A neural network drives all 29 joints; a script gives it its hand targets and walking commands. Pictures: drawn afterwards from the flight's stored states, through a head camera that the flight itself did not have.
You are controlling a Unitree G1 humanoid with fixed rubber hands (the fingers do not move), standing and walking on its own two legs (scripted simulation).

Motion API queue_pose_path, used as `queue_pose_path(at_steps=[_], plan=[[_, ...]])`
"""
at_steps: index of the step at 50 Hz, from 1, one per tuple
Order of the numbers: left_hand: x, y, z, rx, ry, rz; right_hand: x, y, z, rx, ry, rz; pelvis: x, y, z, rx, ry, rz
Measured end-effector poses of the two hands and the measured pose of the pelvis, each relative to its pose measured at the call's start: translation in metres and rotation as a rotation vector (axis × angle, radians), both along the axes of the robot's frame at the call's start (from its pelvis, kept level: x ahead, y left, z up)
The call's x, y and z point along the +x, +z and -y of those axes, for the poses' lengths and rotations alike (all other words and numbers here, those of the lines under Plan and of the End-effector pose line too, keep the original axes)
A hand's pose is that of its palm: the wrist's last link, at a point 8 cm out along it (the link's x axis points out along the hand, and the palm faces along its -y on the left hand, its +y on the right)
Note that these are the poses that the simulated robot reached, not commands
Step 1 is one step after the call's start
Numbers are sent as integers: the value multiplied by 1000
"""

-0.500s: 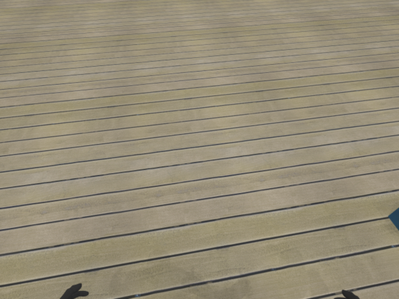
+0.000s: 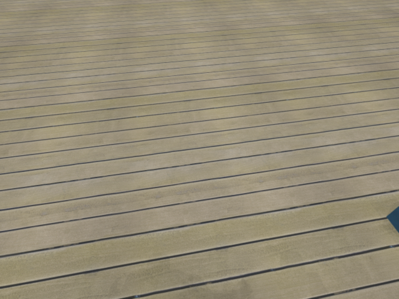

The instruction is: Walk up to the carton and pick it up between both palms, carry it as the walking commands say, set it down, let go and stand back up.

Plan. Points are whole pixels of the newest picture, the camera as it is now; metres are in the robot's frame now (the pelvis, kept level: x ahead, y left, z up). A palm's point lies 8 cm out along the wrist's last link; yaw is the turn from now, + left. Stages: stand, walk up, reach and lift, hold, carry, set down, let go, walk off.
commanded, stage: stand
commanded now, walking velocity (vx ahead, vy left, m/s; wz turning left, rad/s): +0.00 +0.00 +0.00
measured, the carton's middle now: out of the picture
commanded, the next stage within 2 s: walk up in 0.30 s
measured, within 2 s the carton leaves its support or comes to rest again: neither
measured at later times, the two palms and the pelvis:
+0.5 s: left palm out of the picture +0.08 +0.30 -0.11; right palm out of the picture +0.09 -0.31 -0.10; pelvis +0.01 +0.00 +0.00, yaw +0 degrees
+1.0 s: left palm out of the picture +0.15 +0.20 -0.11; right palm out of the picture -0.03 -0.31 -0.14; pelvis -0.03 -0.03 -0.01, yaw -15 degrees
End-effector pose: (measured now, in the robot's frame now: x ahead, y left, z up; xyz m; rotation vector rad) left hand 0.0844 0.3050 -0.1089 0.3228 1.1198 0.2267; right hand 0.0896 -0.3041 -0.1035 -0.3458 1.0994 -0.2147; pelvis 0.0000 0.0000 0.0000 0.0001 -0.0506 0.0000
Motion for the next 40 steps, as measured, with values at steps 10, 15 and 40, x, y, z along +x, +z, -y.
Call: queue_pose_path(at_steps=[10,15,40], plan=[[4,1,-1,6,5,8,-2,1,5,-13,-10,-8,2,0,1,1,0,-1],[4,1,1,2,9,6,0,2,6,-13,-11,-4,3,1,1,1,0,-3],[38,-21,70,-116,-147,-11,-65,-36,-30,98,-210,-34,-13,-14,8,4,-161,-48]])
